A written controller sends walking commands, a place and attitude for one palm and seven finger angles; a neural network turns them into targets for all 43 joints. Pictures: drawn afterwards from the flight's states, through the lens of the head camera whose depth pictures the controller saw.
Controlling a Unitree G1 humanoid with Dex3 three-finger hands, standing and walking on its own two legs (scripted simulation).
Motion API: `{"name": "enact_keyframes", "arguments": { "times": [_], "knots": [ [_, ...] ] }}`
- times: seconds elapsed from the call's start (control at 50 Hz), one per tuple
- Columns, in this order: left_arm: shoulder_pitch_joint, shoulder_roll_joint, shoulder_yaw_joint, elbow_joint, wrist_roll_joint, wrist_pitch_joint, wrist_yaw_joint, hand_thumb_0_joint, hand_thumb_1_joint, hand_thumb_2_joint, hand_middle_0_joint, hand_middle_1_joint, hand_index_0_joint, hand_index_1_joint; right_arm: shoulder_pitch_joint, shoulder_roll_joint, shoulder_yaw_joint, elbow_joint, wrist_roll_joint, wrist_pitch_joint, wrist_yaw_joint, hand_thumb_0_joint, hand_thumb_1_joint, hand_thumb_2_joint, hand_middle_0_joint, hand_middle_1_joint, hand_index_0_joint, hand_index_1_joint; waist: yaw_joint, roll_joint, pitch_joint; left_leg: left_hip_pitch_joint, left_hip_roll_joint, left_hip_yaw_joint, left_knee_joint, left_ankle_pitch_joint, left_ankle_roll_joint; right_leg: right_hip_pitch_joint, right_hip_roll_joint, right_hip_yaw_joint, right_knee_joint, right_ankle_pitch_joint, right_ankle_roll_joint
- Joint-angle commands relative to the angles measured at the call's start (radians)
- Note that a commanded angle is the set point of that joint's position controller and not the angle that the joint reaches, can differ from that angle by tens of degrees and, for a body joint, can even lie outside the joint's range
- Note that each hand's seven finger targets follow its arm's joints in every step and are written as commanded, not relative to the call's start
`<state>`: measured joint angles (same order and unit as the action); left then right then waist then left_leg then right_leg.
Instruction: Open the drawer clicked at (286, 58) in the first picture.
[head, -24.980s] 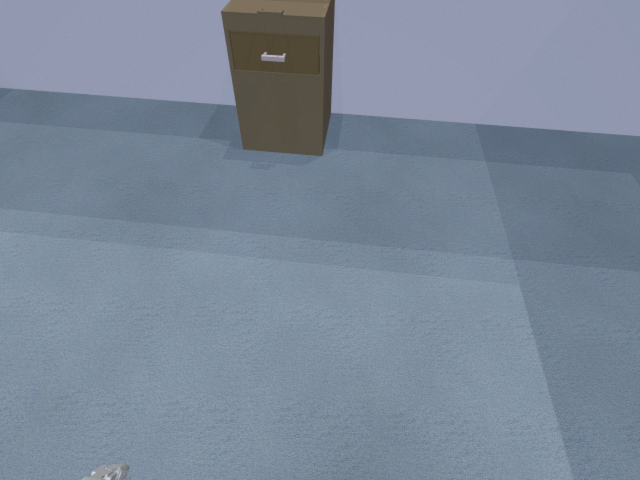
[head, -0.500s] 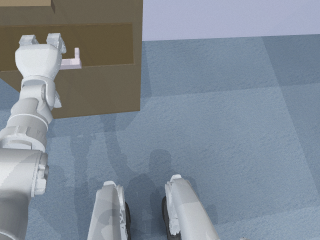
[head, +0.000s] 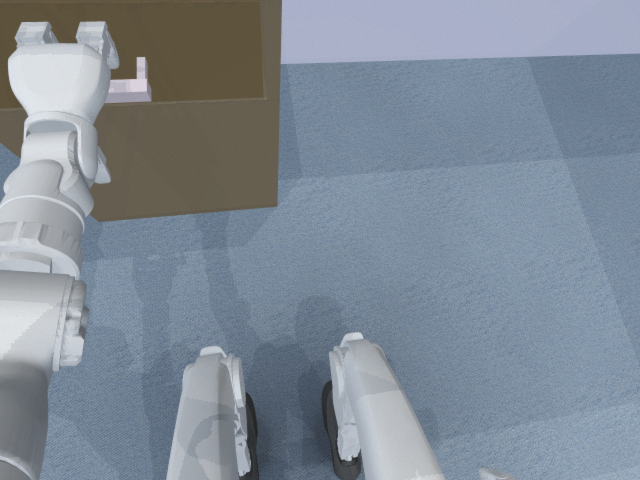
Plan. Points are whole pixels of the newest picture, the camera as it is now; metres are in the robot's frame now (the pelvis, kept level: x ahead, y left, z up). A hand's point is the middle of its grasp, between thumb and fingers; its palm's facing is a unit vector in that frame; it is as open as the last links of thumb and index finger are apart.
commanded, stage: lower the fingers behind the handle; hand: left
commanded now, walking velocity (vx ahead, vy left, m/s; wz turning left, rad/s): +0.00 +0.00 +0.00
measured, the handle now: (105, 79) +0.61 +0.22 -0.02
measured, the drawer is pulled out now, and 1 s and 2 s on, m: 0.00 0.00 0.00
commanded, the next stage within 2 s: lift the fingers back up to retry in 0.38 s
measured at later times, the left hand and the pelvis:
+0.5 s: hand (85, 106) +0.56 +0.24 -0.01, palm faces +0.00 +0.03 -1.00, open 13.6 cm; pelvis -0.02 +0.00 -0.02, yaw +0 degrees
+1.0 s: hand (75, 90) +0.56 +0.23 +0.03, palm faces -0.04 -0.03 -1.00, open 13.8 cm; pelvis +0.01 +0.01 +0.05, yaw +0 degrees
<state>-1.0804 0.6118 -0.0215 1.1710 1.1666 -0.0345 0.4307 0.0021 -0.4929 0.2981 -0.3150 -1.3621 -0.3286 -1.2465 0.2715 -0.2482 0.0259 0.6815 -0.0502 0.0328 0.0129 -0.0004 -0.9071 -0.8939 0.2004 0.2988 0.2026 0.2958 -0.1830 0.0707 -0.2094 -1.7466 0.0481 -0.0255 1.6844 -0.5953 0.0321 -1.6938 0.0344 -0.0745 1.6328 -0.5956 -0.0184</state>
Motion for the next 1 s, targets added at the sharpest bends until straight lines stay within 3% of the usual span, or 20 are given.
{"name": "enact_keyframes", "arguments": {
  "times": [0.0, 0.08, 0.24, 0.28, 0.32, 0.38, 0.42, 0.44, 0.48, 0.54, 0.56, 0.58, 0.62, 0.64, 0.68, 0.72, 0.78, 0.84, 0.94, 0.98],
  "knots": [
    [-0.287, 0.196, 0.023, 0.001, -0.008, 0.040, -0.061, 0.000, -0.500, 0.300, -0.300, -1.200, -0.300, -1.200, 0.209, -0.192, -0.052, -0.030, 0.010, -0.008, -0.021, 0.000, -0.900, -0.900, 0.200, 0.300, 0.200, 0.300, -0.076, 0.029, -0.411, 0.267, -0.030, -0.007, -0.176, 0.039, 0.031, 0.255, 0.030, 0.019, -0.230, 0.056, -0.013],
    [-0.290, 0.235, 0.031, -0.002, -0.008, 0.051, -0.080, 0.000, -0.500, 0.300, -0.300, -1.200, -0.300, -1.200, 0.206, -0.199, -0.043, -0.046, 0.018, -0.008, -0.032, 0.000, -0.900, -0.900, 0.200, 0.300, 0.200, 0.300, -0.072, 0.027, -0.428, 0.249, -0.035, -0.002, -0.170, 0.013, 0.033, 0.260, 0.031, 0.022, -0.228, 0.029, -0.012],
    [-0.299, 0.234, 0.018, -0.026, -0.012, 0.052, -0.120, 0.000, -0.500, 0.300, -0.300, -1.200, -0.300, -1.200, 0.212, -0.199, -0.037, -0.063, 0.027, -0.007, -0.042, 0.000, -0.900, -0.900, 0.200, 0.300, 0.200, 0.300, -0.071, 0.049, -0.430, 0.269, -0.033, -0.018, -0.181, -0.019, 0.030, 0.218, 0.032, 0.009, -0.210, 0.002, -0.015],
    [-0.320, 0.228, 0.007, -0.028, -0.012, 0.049, -0.125, 0.000, -0.500, 0.300, -0.300, -1.200, -0.300, -1.200, 0.213, -0.200, -0.036, -0.061, 0.028, -0.009, -0.046, 0.000, -0.900, -0.900, 0.200, 0.300, 0.200, 0.300, -0.085, 0.033, -0.414, 0.253, -0.032, -0.018, -0.177, -0.033, 0.032, 0.209, 0.031, 0.011, -0.211, -0.009, -0.012],
    [-0.336, 0.246, 0.018, -0.049, -0.017, 0.042, -0.126, 0.000, -0.500, 0.300, -0.300, -1.200, -0.300, -1.200, 0.219, -0.201, -0.034, -0.061, 0.025, -0.010, -0.047, 0.000, -0.900, -0.900, 0.200, 0.300, 0.200, 0.300, -0.081, 0.060, -0.425, 0.253, -0.032, -0.016, -0.174, -0.029, 0.032, 0.211, 0.028, 0.012, -0.206, -0.002, -0.012],
    [-0.324, 0.242, 0.011, -0.020, -0.019, 0.044, -0.131, 0.000, -0.500, 0.300, -0.300, -1.200, -0.300, -1.200, 0.216, -0.203, -0.030, -0.062, 0.028, -0.012, -0.051, 0.000, -0.900, -0.900, 0.200, 0.300, 0.200, 0.300, -0.088, 0.025, -0.398, 0.231, -0.033, -0.018, -0.175, -0.052, 0.033, 0.203, 0.029, 0.012, -0.211, -0.028, -0.012],
    [-0.354, 0.244, 0.006, -0.026, -0.015, 0.040, -0.130, 0.000, -0.500, 0.300, -0.300, -1.200, -0.300, -1.200, 0.223, -0.202, -0.030, -0.057, 0.027, -0.012, -0.053, 0.000, -0.900, -0.900, 0.200, 0.300, 0.200, 0.300, -0.095, 0.047, -0.400, 0.237, -0.032, -0.020, -0.173, -0.044, 0.033, 0.190, 0.028, 0.010, -0.205, -0.016, -0.011],
    [-0.342, 0.242, 0.008, -0.030, -0.012, 0.041, -0.130, 0.000, -0.500, 0.300, -0.300, -1.200, -0.300, -1.200, 0.227, -0.204, -0.031, -0.057, 0.027, -0.011, -0.052, 0.000, -0.900, -0.900, 0.200, 0.300, 0.200, 0.300, -0.084, 0.066, -0.409, 0.252, -0.032, -0.023, -0.177, -0.044, 0.029, 0.180, 0.029, 0.006, -0.198, -0.016, -0.016],
    [-0.359, 0.226, 0.003, -0.057, -0.016, 0.041, -0.126, 0.000, -0.500, 0.300, -0.300, -1.200, -0.300, -1.200, 0.235, -0.202, -0.035, -0.058, 0.026, -0.009, -0.051, 0.000, -0.900, -0.900, 0.200, 0.300, 0.200, 0.300, -0.088, 0.070, -0.418, 0.284, -0.028, -0.033, -0.189, -0.034, 0.028, 0.172, 0.028, 0.001, -0.199, -0.002, -0.015],
    [-0.380, 0.260, 0.041, -0.144, -0.015, 0.039, -0.120, 0.000, -0.500, 0.300, -0.300, -1.200, -0.300, -1.200, 0.248, -0.200, -0.043, -0.061, 0.027, -0.005, -0.046, 0.000, -0.900, -0.900, 0.200, 0.300, 0.200, 0.300, -0.062, 0.130, -0.514, 0.383, -0.025, -0.045, -0.215, 0.011, 0.020, 0.198, 0.030, -0.003, -0.200, 0.029, -0.019],
    [-0.380, 0.222, 0.019, -0.158, -0.026, 0.043, -0.120, 0.000, -0.500, 0.300, -0.300, -1.200, -0.300, -1.200, 0.249, -0.196, -0.047, -0.061, 0.028, -0.005, -0.044, 0.000, -0.900, -0.900, 0.200, 0.300, 0.200, 0.300, -0.072, 0.121, -0.516, 0.405, -0.024, -0.047, -0.224, 0.017, 0.023, 0.205, 0.031, -0.002, -0.216, 0.034, -0.016],
    [-0.384, 0.258, 0.047, -0.176, -0.026, 0.042, -0.118, 0.000, -0.500, 0.300, -0.300, -1.200, -0.300, -1.200, 0.250, -0.197, -0.046, -0.059, 0.030, -0.004, -0.044, 0.000, -0.900, -0.900, 0.200, 0.300, 0.200, 0.300, -0.062, 0.115, -0.527, 0.409, -0.024, -0.050, -0.233, 0.019, 0.022, 0.225, 0.030, -0.002, -0.220, 0.037, -0.016],
    [-0.416, 0.260, 0.046, -0.209, -0.030, 0.041, -0.115, 0.000, -0.500, 0.300, -0.300, -1.200, -0.300, -1.200, 0.253, -0.194, -0.049, -0.056, 0.031, -0.005, -0.045, 0.000, -0.900, -0.900, 0.200, 0.300, 0.200, 0.300, -0.068, 0.122, -0.551, 0.443, -0.023, -0.053, -0.244, 0.036, 0.024, 0.243, 0.031, 0.002, -0.235, 0.047, -0.014],
    [-0.417, 0.261, 0.049, -0.230, -0.031, 0.041, -0.113, 0.000, -0.500, 0.300, -0.300, -1.200, -0.300, -1.200, 0.252, -0.190, -0.050, -0.053, 0.032, -0.007, -0.042, 0.000, -0.900, -0.900, 0.200, 0.300, 0.200, 0.300, -0.058, 0.155, -0.563, 0.467, -0.023, -0.053, -0.256, 0.045, 0.022, 0.254, 0.031, 0.001, -0.243, 0.053, -0.017],
    [-0.407, 0.267, 0.063, -0.244, -0.037, 0.038, -0.107, 0.000, -0.500, 0.300, -0.300, -1.200, -0.300, -1.200, 0.255, -0.187, -0.054, -0.047, 0.032, -0.007, -0.042, 0.000, -0.900, -0.900, 0.200, 0.300, 0.200, 0.300, -0.057, 0.135, -0.579, 0.503, -0.022, -0.055, -0.267, 0.079, 0.026, 0.284, 0.033, 0.004, -0.265, 0.074, -0.014],
    [-0.425, 0.278, 0.076, -0.296, -0.039, 0.019, -0.101, 0.000, -0.500, 0.300, -0.300, -1.200, -0.300, -1.200, 0.259, -0.183, -0.059, -0.042, 0.029, -0.008, -0.039, 0.000, -0.900, -0.900, 0.200, 0.300, 0.200, 0.300, -0.048, 0.164, -0.633, 0.563, -0.022, -0.059, -0.279, 0.139, 0.024, 0.313, 0.033, 0.006, -0.278, 0.108, -0.015],
    [-0.407, 0.275, 0.097, -0.353, -0.036, -0.011, -0.081, 0.000, -0.500, 0.300, -0.300, -1.200, -0.300, -1.200, 0.257, -0.175, -0.069, -0.031, 0.023, -0.006, -0.035, 0.000, -0.900, -0.900, 0.200, 0.300, 0.200, 0.300, -0.034, 0.177, -0.657, 0.642, -0.016, -0.059, -0.294, 0.224, 0.022, 0.337, 0.037, 0.008, -0.303, 0.157, -0.016],
    [-0.375, 0.239, 0.093, -0.336, -0.038, -0.030, -0.051, 0.000, -0.500, 0.300, -0.300, -1.200, -0.300, -1.200, 0.256, -0.170, -0.078, -0.015, 0.017, -0.003, -0.030, 0.000, -0.900, -0.900, 0.200, 0.300, 0.200, 0.300, -0.034, 0.171, -0.615, 0.681, -0.014, -0.059, -0.315, 0.270, 0.021, 0.344, 0.037, 0.007, -0.335, 0.186, -0.018],
    [-0.308, 0.231, 0.115, -0.307, -0.033, -0.024, 0.007, 0.000, -0.500, 0.300, -0.300, -1.200, -0.300, -1.200, 0.255, -0.170, -0.088, -0.003, 0.007, 0.016, -0.019, 0.000, -0.900, -0.900, 0.200, 0.300, 0.200, 0.300, -0.016, 0.143, -0.618, 0.750, -0.012, -0.043, -0.350, 0.398, 0.019, 0.440, 0.040, 0.010, -0.383, 0.291, -0.019],
    [-0.289, 0.184, 0.082, -0.274, -0.031, -0.004, 0.019, 0.000, -0.500, 0.300, -0.300, -1.200, -0.300, -1.200, 0.249, -0.167, -0.089, -0.002, 0.007, 0.023, -0.014, 0.000, -0.900, -0.900, 0.200, 0.300, 0.200, 0.300, -0.021, 0.142, -0.578, 0.759, -0.013, -0.034, -0.371, 0.412, 0.018, 0.463, 0.041, 0.010, -0.409, 0.314, -0.019]
  ]
}}
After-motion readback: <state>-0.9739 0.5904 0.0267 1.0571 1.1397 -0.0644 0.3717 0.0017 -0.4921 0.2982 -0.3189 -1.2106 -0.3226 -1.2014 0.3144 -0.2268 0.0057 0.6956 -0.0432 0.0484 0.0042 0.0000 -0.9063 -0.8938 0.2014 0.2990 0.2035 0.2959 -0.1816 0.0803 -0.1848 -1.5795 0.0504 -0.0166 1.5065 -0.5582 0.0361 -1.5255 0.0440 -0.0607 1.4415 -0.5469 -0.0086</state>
